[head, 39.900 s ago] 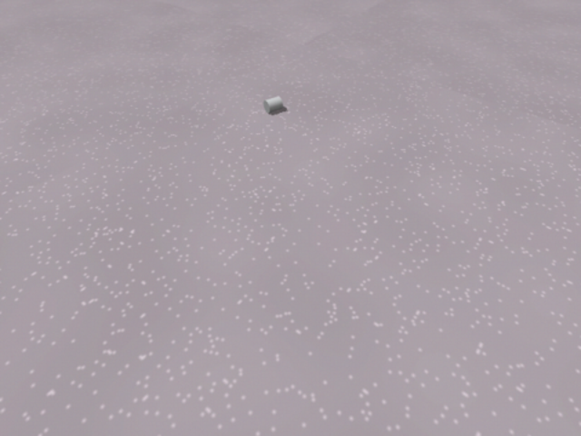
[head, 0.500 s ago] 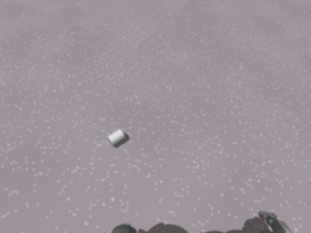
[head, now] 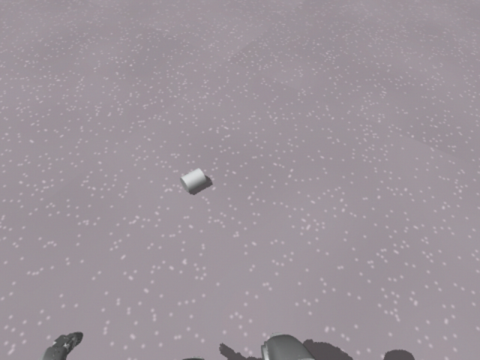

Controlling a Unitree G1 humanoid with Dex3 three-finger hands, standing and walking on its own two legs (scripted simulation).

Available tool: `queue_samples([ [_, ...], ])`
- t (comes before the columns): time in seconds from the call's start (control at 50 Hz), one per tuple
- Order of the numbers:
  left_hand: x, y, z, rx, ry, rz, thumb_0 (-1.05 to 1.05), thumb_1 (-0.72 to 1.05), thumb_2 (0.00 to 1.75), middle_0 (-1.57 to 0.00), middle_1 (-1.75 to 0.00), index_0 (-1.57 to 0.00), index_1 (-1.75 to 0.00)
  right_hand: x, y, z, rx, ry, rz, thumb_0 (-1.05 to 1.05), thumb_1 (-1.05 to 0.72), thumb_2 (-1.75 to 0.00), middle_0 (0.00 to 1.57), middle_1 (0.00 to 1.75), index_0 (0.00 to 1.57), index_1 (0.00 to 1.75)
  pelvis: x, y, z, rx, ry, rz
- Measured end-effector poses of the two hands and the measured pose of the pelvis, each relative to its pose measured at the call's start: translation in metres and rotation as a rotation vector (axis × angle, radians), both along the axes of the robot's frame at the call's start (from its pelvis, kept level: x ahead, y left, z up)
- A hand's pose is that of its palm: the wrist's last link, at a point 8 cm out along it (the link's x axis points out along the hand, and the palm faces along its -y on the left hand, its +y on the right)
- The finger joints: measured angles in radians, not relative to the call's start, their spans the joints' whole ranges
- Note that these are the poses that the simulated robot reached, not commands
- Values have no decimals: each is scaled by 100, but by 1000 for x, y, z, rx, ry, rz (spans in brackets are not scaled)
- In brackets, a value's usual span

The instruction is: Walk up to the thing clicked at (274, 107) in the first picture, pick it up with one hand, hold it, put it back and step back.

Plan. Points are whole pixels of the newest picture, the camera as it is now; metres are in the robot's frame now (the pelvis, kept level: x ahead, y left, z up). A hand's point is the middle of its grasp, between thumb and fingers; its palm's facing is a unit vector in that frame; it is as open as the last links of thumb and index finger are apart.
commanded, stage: step back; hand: left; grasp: from above
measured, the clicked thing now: (193, 180) +0.97 +0.22 -0.72
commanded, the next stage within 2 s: stand in 1.38 s
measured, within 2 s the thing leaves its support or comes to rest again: neither
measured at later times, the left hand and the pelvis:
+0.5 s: hand out of the picture -0.08 +0.26 -0.12, palm faces +0.03 -0.89 -0.46, open 7.4 cm; pelvis -0.14 -0.03 +0.00, yaw +1 degrees
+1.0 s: hand out of the picture -0.08 +0.25 -0.14, palm faces +0.04 -0.93 -0.37, open 7.4 cm; pelvis -0.13 -0.02 +0.00, yaw +2 degrees
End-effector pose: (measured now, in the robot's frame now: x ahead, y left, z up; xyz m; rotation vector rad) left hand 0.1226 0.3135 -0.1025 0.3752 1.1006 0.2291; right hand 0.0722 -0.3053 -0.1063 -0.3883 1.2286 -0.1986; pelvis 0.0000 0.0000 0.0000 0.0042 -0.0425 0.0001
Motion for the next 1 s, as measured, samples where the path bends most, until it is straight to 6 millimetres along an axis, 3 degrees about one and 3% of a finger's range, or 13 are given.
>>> queue_samples([
  [0.1, -42, -9, 1, -5, 27, -17, 0, 90, 90, -21, -30, -21, -30, -13, -9, 7, -6, -78, 1, 1, -90, -90, 21, 30, 20, 30, -34, -8, 2, -13, 11, -36],
  [0.2, -93, -23, -4, 23, 65, -38, 0, 90, 90, -21, -30, -21, -30, -32, -30, -5, 10, -150, -2, 0, -90, -90, 21, 30, 20, 30, -74, -22, -9, -11, 9, -75],
  [0.34, -169, -36, 14, 40, 111, 2, 0, 90, 90, -21, -30, -21, -30, -91, -43, -9, 38, -99, -44, 0, -91, -90, 20, 30, 20, 30, -114, -32, 2, 24, 1, -58],
  [0.46, -200, -25, 23, 57, 56, 45, 0, 90, 90, -21, -30, -21, -30, -148, -45, -17, 33, 30, -13, 0, -91, -90, 20, 30, 20, 30, -136, -31, 3, 20, 4, -1],
  [0.58, -226, -6, 13, 41, 61, 82, 0, 90, 90, -21, -30, -21, -30, -173, -29, -16, 33, 59, 0, 1, -91, -90, 20, 30, 20, 30, -149, -21, 0, 39, -10, 32],
  [0.7, -232, -11, 8, 5, 104, 72, 0, 90, 90, -21, -30, -21, -30, -173, -21, -6, 55, -5, -9, 1, -90, -90, 20, 30, 20, 30, -150, -26, 5, 25, -3, 20],
  [0.86, -223, -35, 7, -19, 52, 75, 0, 90, 90, -21, -30, -21, -30, -141, -29, -9, 54, -33, 6, 1, -91, -90, 20, 30, 20, 30, -142, -33, 5, -4, -12, 24],
  [1.0, -210, -25, 2, -36, 65, 76, 0, 90, 90, -21, -30, -21, -30, -116, -22, -4, 28, -48, 26, 0, -91, -90, 20, 30, 20, 30, -130, -17, 4, -1, -4, 36],
])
